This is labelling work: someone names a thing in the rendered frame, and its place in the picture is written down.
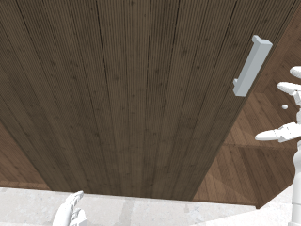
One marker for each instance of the right robot forearm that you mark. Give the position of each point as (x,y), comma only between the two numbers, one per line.
(296,197)

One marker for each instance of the wardrobe door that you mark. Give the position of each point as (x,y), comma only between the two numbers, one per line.
(129,98)
(14,166)

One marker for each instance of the handle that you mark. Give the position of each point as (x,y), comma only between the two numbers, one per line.
(255,59)

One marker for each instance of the robot left hand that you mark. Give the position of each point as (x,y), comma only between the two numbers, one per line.
(66,216)

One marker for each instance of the robot right hand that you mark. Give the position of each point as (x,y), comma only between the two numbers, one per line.
(290,130)

